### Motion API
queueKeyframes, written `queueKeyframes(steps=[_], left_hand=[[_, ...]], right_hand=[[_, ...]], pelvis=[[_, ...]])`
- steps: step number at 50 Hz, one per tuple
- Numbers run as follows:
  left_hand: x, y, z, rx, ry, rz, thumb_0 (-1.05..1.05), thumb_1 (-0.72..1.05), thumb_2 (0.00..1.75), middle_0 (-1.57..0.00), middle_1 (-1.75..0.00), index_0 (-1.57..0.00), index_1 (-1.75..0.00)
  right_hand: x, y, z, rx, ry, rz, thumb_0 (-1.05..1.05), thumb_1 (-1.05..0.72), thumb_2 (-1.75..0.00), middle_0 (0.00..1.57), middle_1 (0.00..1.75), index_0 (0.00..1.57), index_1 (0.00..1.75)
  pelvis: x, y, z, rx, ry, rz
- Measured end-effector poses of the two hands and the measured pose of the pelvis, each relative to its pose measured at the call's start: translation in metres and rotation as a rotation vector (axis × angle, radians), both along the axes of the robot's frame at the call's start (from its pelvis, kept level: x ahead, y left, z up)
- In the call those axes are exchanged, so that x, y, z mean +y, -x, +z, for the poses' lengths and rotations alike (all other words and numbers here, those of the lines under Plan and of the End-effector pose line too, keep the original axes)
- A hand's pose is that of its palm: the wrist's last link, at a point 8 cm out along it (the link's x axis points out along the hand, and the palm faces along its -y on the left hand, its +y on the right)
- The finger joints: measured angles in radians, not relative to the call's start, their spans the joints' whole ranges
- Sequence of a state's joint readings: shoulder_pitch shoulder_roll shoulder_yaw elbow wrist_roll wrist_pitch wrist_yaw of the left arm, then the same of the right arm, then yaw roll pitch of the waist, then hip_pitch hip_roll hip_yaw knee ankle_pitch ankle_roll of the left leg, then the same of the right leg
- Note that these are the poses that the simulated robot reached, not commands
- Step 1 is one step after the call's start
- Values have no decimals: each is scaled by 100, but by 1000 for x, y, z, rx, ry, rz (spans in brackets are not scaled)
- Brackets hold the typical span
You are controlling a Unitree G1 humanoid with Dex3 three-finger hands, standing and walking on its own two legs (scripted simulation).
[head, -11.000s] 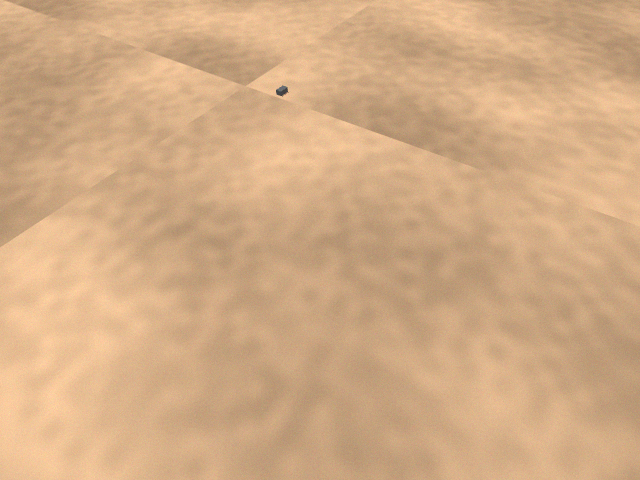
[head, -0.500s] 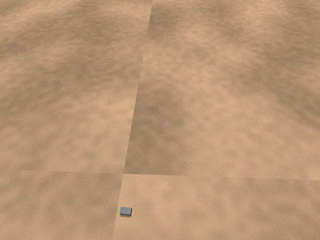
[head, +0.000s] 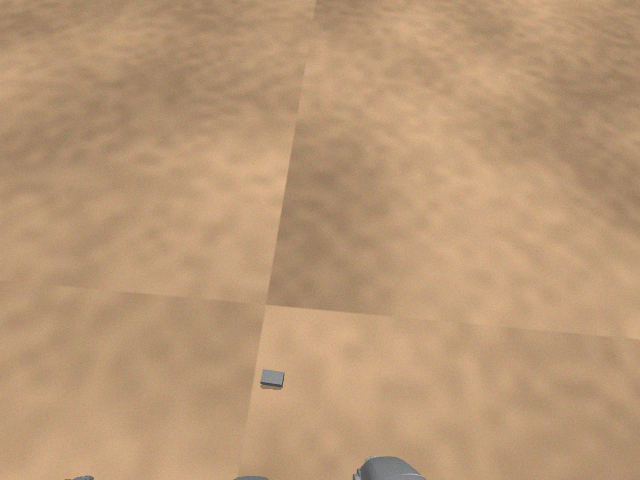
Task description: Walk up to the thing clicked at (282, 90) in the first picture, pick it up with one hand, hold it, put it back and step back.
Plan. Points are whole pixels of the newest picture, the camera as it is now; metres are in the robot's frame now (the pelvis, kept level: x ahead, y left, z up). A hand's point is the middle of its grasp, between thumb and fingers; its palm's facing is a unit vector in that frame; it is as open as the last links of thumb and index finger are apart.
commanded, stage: walk up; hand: left
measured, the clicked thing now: (272, 378) +0.44 +0.12 -0.75
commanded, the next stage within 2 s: stand in 1.64 s
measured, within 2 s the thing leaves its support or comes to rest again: neither
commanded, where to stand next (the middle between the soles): +0.04 -0.06 m, yaw -3 degrees
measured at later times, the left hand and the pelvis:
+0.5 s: hand out of the picture +0.09 +0.20 -0.14, palm faces -0.10 -0.93 -0.36, open 7.4 cm; pelvis -0.02 -0.05 +0.00, yaw -4 degrees
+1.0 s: hand out of the picture +0.09 +0.20 -0.13, palm faces -0.04 -0.94 -0.34, open 7.4 cm; pelvis -0.02 -0.05 +0.01, yaw -3 degrees
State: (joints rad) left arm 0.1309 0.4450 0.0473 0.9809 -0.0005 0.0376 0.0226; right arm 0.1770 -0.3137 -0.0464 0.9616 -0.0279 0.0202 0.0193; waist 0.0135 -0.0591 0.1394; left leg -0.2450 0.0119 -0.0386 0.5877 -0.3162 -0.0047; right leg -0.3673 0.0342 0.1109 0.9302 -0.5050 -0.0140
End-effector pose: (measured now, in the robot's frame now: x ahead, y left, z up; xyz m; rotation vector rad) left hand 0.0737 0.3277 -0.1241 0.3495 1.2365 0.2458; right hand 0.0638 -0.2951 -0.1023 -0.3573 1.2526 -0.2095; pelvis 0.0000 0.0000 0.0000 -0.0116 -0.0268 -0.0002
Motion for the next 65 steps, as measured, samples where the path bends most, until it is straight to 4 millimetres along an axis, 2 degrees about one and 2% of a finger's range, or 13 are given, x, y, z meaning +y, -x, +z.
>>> queueKeyframes(steps=[3, 6, 11, 15, 17, 20, 25, 34, 46, 52, 65], left_hand=[[-3, 3, -2, 30, 20, -20, 0, 91, 89, -20, -30, -20, -30], [-8, 0, -2, 42, 26, -50, 0, 91, 89, -20, -30, -20, -30], [-20, -13, 3, 12, 22, -101, 0, 91, 89, -20, -30, -20, -30], [-35, -23, 5, -41, 3, -130, 0, 91, 89, -20, -30, -20, -30], [-47, -22, 7, -64, -1, -134, 0, 91, 89, -20, -30, -20, -30], [-66, -18, 13, -80, 14, -145, 0, 91, 89, -20, -30, -20, -30], [-85, -16, 18, -99, 42, -146, 0, 90, 89, -20, -30, -20, -30], [-90, -15, 8, -105, 87, -99, 0, 90, 89, -20, -30, -20, -30], [-88, -8, 23, -78, 68, -80, 0, 90, 89, -20, -30, -20, -30], [-82, -6, 27, -69, 50, -60, 0, 91, 89, -20, -30, -20, -30], [-85, -2, 21, -31, 71, -51, 0, 91, 89, -20, -30, -20, -30]], right_hand=[[4, -3, 2, -56, 6, -11, 0, -90, -90, 20, 31, 21, 30], [-3, 0, 5, -93, 29, -27, 0, -90, -90, 21, 31, 21, 30], [-32, 18, 8, -108, 80, -48, 0, -90, -90, 21, 31, 21, 30], [-64, 34, 1, -98, 102, -62, 0, -90, -90, 20, 31, 21, 30], [-77, 40, -4, -86, 102, -79, 0, -90, -90, 20, 31, 21, 30], [-85, 46, -5, -71, 87, -96, 0, -90, -90, 20, 30, 21, 30], [-84, 51, -6, -59, 54, -85, 0, -90, -90, 20, 30, 21, 30], [-58, 56, -4, -37, 6, -51, 0, -90, -90, 20, 30, 21, 30], [-57, 12, 3, -123, -28, -30, 0, -90, -90, 20, 30, 21, 30], [-57, 3, 4, -125, -30, -23, 0, -90, -90, 20, 30, 21, 30], [-56, 15, 5, -72, -23, -45, 0, -90, -90, 20, 30, 21, 30]], pelvis=[[5, 1, 1, -7, -1, -19], [5, 4, 0, -12, -4, -37], [-7, 13, -3, -16, -4, -64], [-26, 19, -12, -19, -6, -79], [-35, 22, -14, -34, 20, -68], [-43, 22, -9, -33, -5, -78], [-47, 22, -3, -21, -13, -67], [-49, 22, 1, -24, -27, -60], [-50, 18, 12, -24, -12, -57], [-51, 17, 15, -22, -10, -53], [-49, 15, 17, -17, -9, -58]])
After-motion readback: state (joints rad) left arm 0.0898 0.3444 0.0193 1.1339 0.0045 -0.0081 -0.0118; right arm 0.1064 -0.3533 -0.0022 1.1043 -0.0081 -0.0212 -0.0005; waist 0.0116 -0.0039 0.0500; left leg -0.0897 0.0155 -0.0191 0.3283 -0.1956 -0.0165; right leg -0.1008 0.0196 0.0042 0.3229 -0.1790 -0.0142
